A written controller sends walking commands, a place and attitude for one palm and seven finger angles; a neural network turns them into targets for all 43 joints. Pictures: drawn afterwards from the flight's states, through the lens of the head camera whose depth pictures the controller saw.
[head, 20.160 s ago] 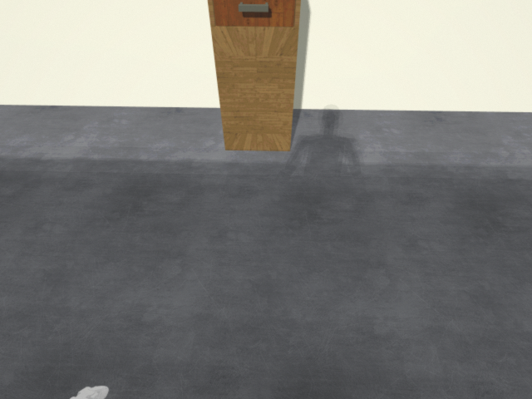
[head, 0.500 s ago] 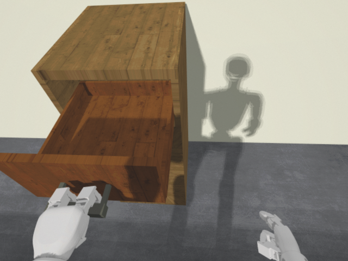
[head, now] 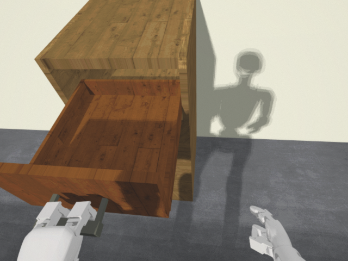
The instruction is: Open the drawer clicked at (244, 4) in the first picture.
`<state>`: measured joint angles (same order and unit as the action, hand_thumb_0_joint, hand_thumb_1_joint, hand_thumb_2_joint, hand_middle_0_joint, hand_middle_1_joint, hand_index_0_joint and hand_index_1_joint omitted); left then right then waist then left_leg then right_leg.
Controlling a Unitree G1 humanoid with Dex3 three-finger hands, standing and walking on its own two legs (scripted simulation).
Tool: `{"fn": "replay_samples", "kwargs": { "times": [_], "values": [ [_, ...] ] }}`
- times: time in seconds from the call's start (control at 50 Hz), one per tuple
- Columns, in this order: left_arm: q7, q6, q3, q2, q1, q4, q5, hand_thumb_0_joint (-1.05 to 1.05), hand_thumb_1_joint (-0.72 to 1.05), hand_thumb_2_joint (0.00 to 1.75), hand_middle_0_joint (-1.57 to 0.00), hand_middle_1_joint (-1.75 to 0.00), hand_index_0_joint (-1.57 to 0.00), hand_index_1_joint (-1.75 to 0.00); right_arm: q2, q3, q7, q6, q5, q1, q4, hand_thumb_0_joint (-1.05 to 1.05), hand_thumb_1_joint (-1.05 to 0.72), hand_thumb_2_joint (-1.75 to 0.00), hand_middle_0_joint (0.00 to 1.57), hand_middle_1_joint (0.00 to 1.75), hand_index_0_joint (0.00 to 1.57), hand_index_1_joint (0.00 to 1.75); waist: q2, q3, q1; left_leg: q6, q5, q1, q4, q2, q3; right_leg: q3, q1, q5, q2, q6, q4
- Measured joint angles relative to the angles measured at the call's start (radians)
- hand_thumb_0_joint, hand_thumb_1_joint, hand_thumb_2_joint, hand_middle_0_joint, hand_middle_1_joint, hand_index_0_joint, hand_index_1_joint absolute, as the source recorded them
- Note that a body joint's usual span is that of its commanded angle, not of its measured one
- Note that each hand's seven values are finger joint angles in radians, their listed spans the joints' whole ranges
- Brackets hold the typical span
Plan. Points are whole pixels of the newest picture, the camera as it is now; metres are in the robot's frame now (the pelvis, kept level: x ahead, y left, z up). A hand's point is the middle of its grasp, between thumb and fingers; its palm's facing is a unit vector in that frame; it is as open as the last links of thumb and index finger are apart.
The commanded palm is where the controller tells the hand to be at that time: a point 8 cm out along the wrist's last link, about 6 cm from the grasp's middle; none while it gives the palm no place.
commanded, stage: open the thumb to release the handle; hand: left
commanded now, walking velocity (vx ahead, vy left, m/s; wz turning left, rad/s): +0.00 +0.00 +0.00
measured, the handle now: (73, 213) +0.19 +0.22 +0.07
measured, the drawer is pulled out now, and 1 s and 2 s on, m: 0.30 0.30 0.30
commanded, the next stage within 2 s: lift the hand off the handle in 0.56 s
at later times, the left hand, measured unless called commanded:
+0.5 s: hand (66, 248) +0.13 +0.22 +0.06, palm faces +0.01 -0.10 -0.99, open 11.0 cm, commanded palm +0.10 +0.22 +0.11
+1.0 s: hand (70, 242) +0.14 +0.22 +0.05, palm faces +0.03 -0.11 -0.99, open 13.8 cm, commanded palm +0.12 +0.22 +0.11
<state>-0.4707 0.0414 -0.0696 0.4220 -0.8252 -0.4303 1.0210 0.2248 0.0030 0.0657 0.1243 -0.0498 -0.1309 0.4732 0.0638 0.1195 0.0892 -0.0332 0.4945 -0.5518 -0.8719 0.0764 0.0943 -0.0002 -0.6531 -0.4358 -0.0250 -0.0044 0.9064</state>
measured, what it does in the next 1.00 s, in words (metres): stands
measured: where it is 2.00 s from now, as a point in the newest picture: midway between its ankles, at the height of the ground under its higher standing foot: outside the picture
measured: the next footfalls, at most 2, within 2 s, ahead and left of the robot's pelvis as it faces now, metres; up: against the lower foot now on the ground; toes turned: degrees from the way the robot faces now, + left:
none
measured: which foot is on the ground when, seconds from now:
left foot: down 0.00-1.00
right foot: down 0.00-1.00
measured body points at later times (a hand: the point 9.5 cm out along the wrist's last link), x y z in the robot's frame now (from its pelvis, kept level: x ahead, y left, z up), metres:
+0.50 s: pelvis -0.01 -0.01 +0.01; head +0.02 -0.05 +0.46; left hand +0.13 +0.22 +0.11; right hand +0.21 -0.22 -0.09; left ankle -0.04 +0.14 -0.69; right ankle +0.01 -0.12 -0.69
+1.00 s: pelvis -0.01 +0.00 +0.01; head +0.02 -0.03 +0.46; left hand +0.14 +0.22 +0.10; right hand +0.20 -0.19 -0.09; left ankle -0.04 +0.14 -0.69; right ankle +0.01 -0.12 -0.69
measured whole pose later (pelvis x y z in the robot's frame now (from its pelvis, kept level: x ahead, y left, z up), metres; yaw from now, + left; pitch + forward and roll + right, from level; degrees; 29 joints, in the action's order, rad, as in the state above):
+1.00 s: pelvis -0.01 +0.00 +0.01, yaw +3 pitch +8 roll +1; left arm -0.38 0.03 -0.08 0.38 -0.60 -0.30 1.03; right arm 0.22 0.00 0.02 0.10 -0.06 -0.16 0.52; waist 0.06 0.09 0.10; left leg -0.03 0.44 -0.50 -0.81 0.06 0.05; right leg 0.04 -0.57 -0.40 -0.04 -0.01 0.83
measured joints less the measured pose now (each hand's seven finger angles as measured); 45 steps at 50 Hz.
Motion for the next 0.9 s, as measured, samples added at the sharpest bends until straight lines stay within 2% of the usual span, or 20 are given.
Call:
{"fn": "replay_samples", "kwargs": {
  "times": [0.12, 0.24, 0.4, 0.52, 0.6, 0.72, 0.9],
  "values": [
    [0.016, -0.013, 0.009, 0.003, 0.069, 0.048, -0.002, -0.01, 0.66, 0.82, -0.31, -1.30, -0.40, -1.33, 0.013, -0.009, -0.027, -0.001, -0.007, -0.021, 0.014, 0.01, -0.90, -0.89, 0.20, 0.30, 0.20, 0.30, 0.006, -0.013, -0.007, -0.003, -0.015, 0.009, 0.013, -0.006, -0.016, 0.015, 0.016, 0.005, -0.007, -0.005, -0.009],
    [0.050, -0.022, 0.020, -0.029, 0.154, 0.095, -0.026, -0.01, 0.59, 0.78, -0.37, -1.31, -0.39, -1.32, 0.027, -0.020, -0.055, -0.013, -0.005, -0.038, 0.048, 0.01, -0.90, -0.89, 0.20, 0.30, 0.20, 0.30, 0.007, -0.021, -0.005, -0.005, -0.036, 0.030, 0.038, -0.013, -0.035, 0.034, 0.046, 0.017, -0.013, -0.009, -0.033],
    [0.091, -0.019, 0.026, -0.029, 0.168, 0.110, -0.023, 0.00, 0.24, 0.62, -0.36, -1.27, -0.37, -1.28, 0.030, -0.013, -0.056, -0.031, -0.004, -0.035, 0.043, 0.01, -0.90, -0.89, 0.20, 0.30, 0.20, 0.30, 0.003, -0.023, -0.004, -0.009, -0.058, 0.063, 0.076, -0.011, -0.039, 0.040, 0.081, 0.037, -0.010, -0.013, -0.071],
    [0.095, 0.004, 0.028, -0.022, 0.163, 0.110, -0.020, 0.00, -0.13, 0.47, -0.34, -1.23, -0.34, -1.24, 0.027, -0.011, -0.053, -0.036, -0.009, -0.022, 0.030, 0.01, -0.90, -0.89, 0.20, 0.30, 0.20, 0.30, 0.000, -0.027, 0.003, -0.008, -0.063, 0.066, 0.081, -0.013, -0.041, 0.042, 0.087, 0.043, -0.011, -0.012, -0.079],
    [0.090, 0.017, 0.027, -0.021, 0.170, 0.111, -0.012, 0.00, -0.31, 0.39, -0.34, -1.22, -0.33, -1.22, 0.022, -0.011, -0.051, -0.034, -0.012, -0.015, 0.028, 0.01, -0.90, -0.89, 0.20, 0.30, 0.20, 0.30, -0.003, -0.029, 0.009, -0.006, -0.063, 0.061, 0.077, -0.014, -0.043, 0.043, 0.084, 0.044, -0.013, -0.010, -0.079],
    [0.081, 0.008, 0.011, -0.041, 0.175, 0.104, -0.004, 0.00, -0.44, 0.33, -0.34, -1.22, -0.32, -1.20, 0.013, -0.011, -0.037, -0.031, -0.014, -0.014, 0.030, 0.01, -0.90, -0.89, 0.20, 0.30, 0.20, 0.30, -0.002, -0.025, 0.011, -0.002, -0.057, 0.048, 0.064, -0.018, -0.045, 0.043, 0.075, 0.041, -0.017, -0.006, -0.071],
    [0.083, -0.010, -0.008, -0.048, 0.214, 0.125, 0.012, 0.00, -0.48, 0.31, -0.33, -1.21, -0.32, -1.20, -0.001, 0.001, -0.039, -0.027, -0.012, -0.025, 0.043, 0.01, -0.90, -0.89, 0.20, 0.30, 0.20, 0.30, -0.004, -0.023, 0.012, 0.002, -0.047, 0.045, 0.053, -0.020, -0.041, 0.039, 0.071, 0.034, -0.018, -0.002, -0.062]
  ]
}}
